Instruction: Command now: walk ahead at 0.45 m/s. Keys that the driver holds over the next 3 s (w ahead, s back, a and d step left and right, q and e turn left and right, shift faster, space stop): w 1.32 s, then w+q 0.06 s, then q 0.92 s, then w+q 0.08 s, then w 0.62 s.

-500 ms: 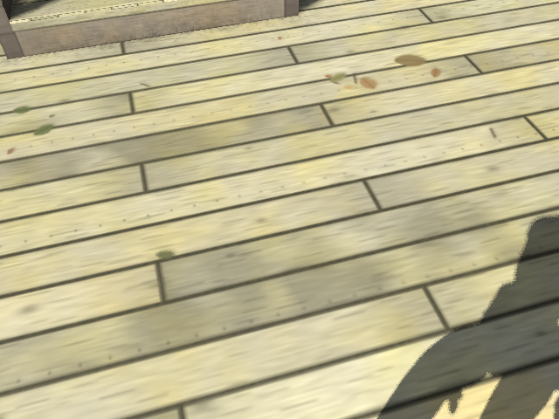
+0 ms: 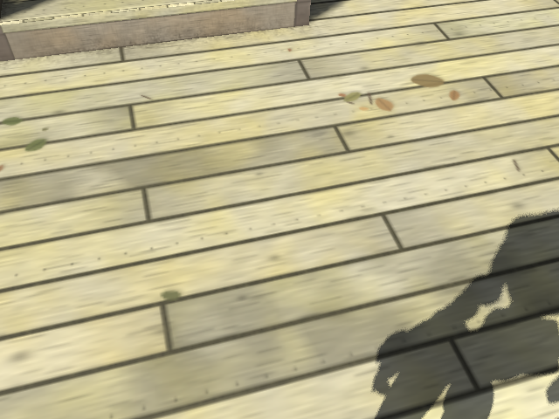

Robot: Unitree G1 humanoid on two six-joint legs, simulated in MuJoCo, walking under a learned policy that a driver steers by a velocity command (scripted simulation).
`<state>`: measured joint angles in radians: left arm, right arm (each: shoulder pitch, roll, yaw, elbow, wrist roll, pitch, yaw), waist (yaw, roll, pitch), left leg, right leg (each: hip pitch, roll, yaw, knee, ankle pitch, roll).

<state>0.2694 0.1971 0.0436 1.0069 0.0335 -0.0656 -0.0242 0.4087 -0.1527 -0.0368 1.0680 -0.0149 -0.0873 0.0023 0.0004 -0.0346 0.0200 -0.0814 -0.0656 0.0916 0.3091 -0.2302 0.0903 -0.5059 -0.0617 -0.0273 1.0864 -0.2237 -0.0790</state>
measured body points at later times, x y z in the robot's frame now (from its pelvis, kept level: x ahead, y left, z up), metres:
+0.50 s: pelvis +0.28 -0.03 +0.00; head +0.30 -0.03 +0.44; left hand +0.29 +0.22 -0.15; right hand +0.33 -0.27 -0.15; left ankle +0.25 +0.10 -0.66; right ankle +0.31 -0.08 -0.75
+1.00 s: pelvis +0.56 +0.03 -0.01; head +0.59 +0.04 +0.44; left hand +0.55 +0.27 -0.16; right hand +0.65 -0.22 -0.14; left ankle +0.61 +0.09 -0.75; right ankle +0.44 -0.09 -0.65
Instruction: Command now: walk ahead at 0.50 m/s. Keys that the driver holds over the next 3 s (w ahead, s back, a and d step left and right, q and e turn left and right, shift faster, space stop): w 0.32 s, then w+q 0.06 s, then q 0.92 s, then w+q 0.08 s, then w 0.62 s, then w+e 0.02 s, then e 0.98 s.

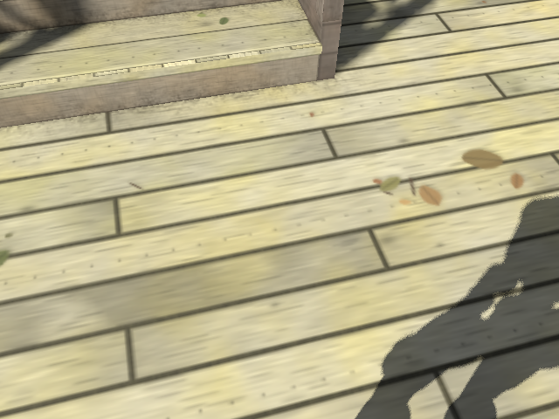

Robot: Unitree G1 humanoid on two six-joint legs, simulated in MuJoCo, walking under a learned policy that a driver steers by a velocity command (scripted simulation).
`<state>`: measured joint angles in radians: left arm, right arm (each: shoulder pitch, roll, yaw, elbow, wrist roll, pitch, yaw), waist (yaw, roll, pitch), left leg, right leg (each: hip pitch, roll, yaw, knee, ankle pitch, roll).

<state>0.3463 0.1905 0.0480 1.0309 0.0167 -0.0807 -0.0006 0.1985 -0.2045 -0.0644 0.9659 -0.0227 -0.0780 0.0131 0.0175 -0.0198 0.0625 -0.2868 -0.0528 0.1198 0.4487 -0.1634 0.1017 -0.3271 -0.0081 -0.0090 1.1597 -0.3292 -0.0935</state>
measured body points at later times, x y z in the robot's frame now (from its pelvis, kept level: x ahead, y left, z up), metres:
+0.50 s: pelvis +0.26 -0.03 -0.01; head +0.31 -0.04 +0.44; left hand +0.43 +0.20 -0.13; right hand +0.19 -0.26 -0.16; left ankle +0.08 +0.06 -0.68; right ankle +0.36 -0.10 -0.74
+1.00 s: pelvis +0.34 -0.01 -0.01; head +0.36 +0.02 +0.44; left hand +0.31 +0.26 -0.16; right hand +0.55 -0.20 -0.12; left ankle +0.33 +0.08 -0.74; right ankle +0.36 -0.11 -0.73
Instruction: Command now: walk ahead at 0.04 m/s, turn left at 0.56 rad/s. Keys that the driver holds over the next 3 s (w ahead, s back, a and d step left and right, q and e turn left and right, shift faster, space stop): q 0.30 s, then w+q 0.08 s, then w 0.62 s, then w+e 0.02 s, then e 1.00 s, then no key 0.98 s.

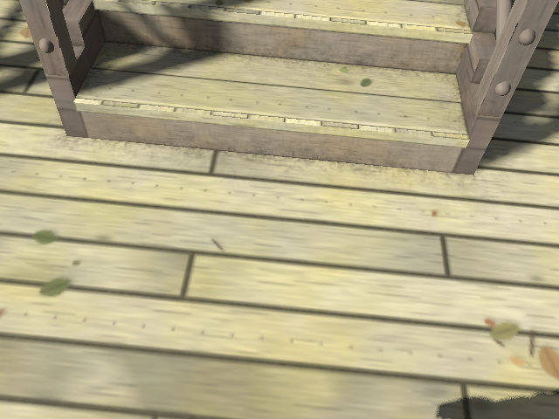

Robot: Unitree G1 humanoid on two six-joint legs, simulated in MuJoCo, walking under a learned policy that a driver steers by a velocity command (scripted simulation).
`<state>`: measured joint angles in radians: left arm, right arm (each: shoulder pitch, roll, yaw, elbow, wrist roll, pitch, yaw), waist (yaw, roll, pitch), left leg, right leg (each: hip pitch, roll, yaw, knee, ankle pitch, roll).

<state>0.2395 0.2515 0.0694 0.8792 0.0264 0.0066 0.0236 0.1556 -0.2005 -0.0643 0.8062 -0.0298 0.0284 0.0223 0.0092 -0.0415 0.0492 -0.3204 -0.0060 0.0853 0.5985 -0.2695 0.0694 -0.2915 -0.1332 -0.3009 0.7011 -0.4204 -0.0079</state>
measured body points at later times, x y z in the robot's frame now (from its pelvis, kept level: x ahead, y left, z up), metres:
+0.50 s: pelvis +0.01 -0.02 +0.01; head +0.03 -0.03 +0.46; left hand +0.06 +0.27 -0.09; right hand +0.17 -0.26 -0.12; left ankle +0.02 +0.08 -0.71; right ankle +0.02 -0.12 -0.73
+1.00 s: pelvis +0.17 +0.08 +0.00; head +0.19 +0.10 +0.45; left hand +0.05 +0.31 -0.14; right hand +0.42 -0.09 -0.09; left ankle +0.20 +0.17 -0.73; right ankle +0.05 -0.10 -0.66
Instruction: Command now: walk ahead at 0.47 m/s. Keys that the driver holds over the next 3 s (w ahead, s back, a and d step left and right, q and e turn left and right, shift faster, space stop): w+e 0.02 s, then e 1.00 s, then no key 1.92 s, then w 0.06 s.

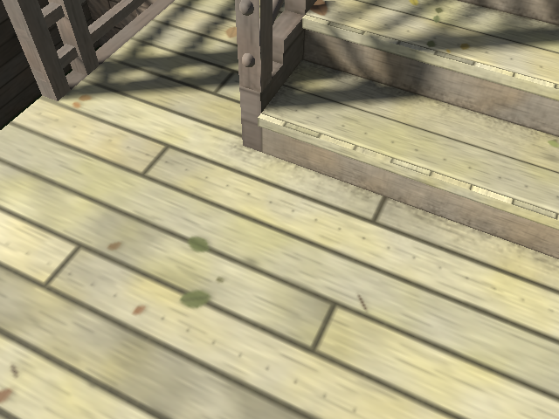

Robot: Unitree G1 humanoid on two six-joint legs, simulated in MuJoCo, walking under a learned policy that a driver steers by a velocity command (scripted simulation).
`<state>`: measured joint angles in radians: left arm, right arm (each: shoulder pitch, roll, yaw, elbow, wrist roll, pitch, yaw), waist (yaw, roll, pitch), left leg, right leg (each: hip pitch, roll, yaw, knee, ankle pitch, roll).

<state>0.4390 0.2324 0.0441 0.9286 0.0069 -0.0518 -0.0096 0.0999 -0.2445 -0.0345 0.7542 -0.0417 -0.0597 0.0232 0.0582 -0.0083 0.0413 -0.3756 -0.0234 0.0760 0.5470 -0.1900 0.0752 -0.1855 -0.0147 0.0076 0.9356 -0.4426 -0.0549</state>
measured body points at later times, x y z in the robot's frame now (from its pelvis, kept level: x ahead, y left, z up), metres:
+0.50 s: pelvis +0.18 -0.01 -0.01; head +0.22 -0.03 +0.44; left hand +0.35 +0.23 -0.12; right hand +0.20 -0.27 -0.15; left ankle +0.09 +0.10 -0.65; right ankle +0.25 -0.08 -0.73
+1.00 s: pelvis +0.21 +0.04 +0.01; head +0.25 +0.04 +0.46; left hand +0.45 +0.23 -0.12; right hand +0.18 -0.26 -0.09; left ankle +0.26 +0.13 -0.73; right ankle +0.22 -0.07 -0.70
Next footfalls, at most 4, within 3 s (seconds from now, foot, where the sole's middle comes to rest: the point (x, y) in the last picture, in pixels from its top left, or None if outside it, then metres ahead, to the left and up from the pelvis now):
0.42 right None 0.29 -0.09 -0.77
0.92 left None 0.31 0.12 -0.77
1.34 right None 0.16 -0.06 -0.77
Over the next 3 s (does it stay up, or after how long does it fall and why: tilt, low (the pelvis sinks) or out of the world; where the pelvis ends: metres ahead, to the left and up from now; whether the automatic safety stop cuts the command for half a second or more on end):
stays up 0.21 0.05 0.01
